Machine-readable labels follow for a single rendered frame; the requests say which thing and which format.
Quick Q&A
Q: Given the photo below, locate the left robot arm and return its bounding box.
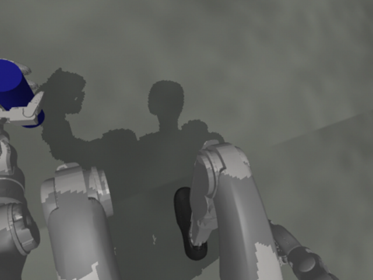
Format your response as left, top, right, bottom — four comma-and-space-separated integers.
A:
0, 128, 40, 280

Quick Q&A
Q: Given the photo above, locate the can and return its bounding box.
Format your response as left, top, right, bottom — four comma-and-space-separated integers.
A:
0, 59, 45, 128

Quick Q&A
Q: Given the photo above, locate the right robot foot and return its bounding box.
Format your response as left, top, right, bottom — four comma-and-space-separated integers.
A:
174, 187, 207, 261

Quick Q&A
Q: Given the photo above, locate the right robot hand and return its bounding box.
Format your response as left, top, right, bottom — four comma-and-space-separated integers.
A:
268, 219, 302, 266

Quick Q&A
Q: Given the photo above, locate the left robot hand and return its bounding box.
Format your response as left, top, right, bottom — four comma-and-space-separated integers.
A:
0, 59, 46, 129

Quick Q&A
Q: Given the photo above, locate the right robot arm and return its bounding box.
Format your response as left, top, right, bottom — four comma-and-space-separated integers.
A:
287, 246, 339, 280

